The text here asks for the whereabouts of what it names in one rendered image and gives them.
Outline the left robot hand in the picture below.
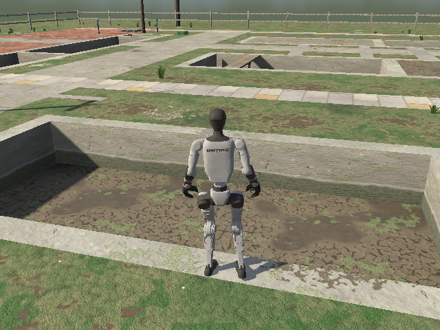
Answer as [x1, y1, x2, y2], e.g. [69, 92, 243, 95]
[182, 185, 198, 198]

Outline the right robot thigh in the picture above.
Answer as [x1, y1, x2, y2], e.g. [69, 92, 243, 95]
[230, 190, 244, 234]

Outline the robot left upper arm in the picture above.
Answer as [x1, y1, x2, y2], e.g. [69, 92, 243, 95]
[187, 139, 204, 177]

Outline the robot right upper arm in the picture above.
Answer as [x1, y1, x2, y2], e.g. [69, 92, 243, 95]
[232, 138, 253, 176]

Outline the robot right forearm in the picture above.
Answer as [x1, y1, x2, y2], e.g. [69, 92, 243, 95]
[246, 165, 259, 187]

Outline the right robot hand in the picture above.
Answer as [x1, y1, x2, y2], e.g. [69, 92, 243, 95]
[245, 183, 261, 198]

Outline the robot thigh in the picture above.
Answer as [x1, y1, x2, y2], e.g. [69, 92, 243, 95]
[197, 192, 217, 235]
[230, 190, 244, 234]

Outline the left robot thigh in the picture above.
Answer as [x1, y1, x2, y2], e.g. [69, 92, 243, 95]
[197, 192, 217, 235]

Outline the robot left forearm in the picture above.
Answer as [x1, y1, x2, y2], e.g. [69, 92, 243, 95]
[183, 166, 194, 188]

